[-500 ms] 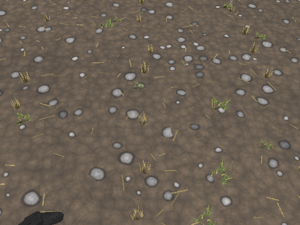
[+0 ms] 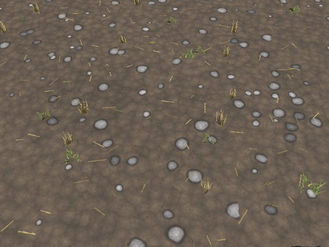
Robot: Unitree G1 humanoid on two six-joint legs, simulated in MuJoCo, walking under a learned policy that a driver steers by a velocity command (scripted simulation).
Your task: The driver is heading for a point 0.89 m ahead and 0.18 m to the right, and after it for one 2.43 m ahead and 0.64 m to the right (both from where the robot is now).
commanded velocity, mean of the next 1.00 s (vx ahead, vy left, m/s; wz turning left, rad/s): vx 0.50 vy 0.00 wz -0.35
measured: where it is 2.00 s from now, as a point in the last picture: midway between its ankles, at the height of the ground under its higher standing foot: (220, 175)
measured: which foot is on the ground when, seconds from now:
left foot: up 0.00-0.12, down 0.14-0.70, up 0.72-1.00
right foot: down 0.00-0.16, up 0.18-0.66, down 0.68-1.00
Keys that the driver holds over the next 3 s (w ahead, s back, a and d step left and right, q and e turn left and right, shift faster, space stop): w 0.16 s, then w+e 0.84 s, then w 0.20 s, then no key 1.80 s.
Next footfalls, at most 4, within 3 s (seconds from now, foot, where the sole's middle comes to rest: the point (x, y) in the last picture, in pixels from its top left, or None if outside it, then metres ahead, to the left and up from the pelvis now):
0.14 left None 0.25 0.14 -0.78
0.68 right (218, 238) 0.52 -0.12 -0.78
1.14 left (196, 165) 0.85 -0.02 -0.78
1.58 right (253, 172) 0.84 -0.28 -0.78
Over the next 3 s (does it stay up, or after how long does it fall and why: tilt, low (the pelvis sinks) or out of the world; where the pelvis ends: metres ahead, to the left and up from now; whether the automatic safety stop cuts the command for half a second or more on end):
stays up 0.81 -0.13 -0.01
